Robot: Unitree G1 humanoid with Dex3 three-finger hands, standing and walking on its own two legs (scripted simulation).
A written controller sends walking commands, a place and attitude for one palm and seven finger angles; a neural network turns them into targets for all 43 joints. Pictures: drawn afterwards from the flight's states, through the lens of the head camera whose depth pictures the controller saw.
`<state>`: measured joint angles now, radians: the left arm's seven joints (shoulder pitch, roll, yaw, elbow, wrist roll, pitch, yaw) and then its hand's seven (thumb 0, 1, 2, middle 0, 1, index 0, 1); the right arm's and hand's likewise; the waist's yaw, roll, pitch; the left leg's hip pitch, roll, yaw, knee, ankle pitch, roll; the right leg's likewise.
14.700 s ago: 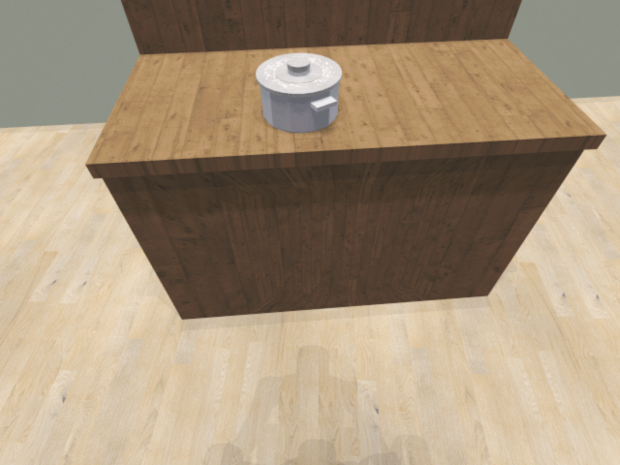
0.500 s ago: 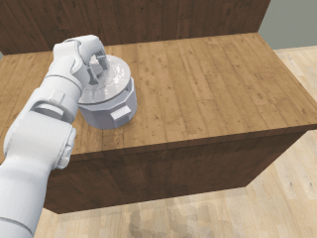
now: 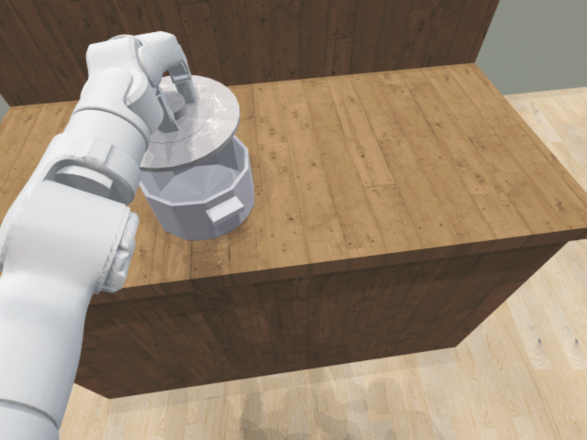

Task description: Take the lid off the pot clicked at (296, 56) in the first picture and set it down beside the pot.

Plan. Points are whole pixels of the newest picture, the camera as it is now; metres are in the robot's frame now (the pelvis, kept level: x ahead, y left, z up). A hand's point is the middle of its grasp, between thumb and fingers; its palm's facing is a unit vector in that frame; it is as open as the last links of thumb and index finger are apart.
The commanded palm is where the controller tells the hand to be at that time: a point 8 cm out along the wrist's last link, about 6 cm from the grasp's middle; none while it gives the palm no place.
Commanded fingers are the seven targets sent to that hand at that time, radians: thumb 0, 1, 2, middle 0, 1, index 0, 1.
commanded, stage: lift the lid straight up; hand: left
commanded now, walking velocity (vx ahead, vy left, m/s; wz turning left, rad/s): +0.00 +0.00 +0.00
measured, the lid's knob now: (167, 106) +0.53 +0.13 +0.18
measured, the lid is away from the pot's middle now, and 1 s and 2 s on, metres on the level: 0.01 0.00 0.14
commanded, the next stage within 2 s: move the lid sideways beside the pot in 0.86 s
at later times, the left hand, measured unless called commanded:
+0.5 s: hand (158, 73) +0.49 +0.12 +0.25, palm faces -0.29 -0.11 -0.95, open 8.0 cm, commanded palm +0.51 +0.12 +0.31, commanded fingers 0.00 0.67 0.87 -0.80 -1.10 -0.80 -1.08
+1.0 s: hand (155, 59) +0.50 +0.12 +0.26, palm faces -0.27 -0.12 -0.95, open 8.0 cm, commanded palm +0.51 +0.13 +0.32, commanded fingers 0.00 0.67 0.87 -0.80 -1.10 -0.80 -1.08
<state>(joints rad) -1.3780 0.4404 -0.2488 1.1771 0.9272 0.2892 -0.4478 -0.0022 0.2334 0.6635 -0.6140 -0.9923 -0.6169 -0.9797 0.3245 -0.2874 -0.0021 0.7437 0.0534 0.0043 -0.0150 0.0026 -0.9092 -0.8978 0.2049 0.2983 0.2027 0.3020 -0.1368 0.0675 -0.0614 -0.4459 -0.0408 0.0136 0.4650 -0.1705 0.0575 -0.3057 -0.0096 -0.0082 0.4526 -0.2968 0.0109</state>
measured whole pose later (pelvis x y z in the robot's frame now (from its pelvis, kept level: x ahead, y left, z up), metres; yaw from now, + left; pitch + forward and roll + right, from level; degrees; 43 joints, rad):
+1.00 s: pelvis +0.00 +0.00 +0.00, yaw +1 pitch +9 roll +0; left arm -1.53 0.43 -0.28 1.19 0.95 0.37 -0.52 0.00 0.23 0.66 -0.62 -0.99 -0.62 -0.98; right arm 0.30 -0.29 0.01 0.75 0.05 0.00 -0.01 0.00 -0.91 -0.90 0.20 0.30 0.20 0.30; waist -0.13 0.06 -0.06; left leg -0.44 -0.04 0.00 0.45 -0.16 0.05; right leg -0.29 -0.01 -0.02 0.44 -0.29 0.01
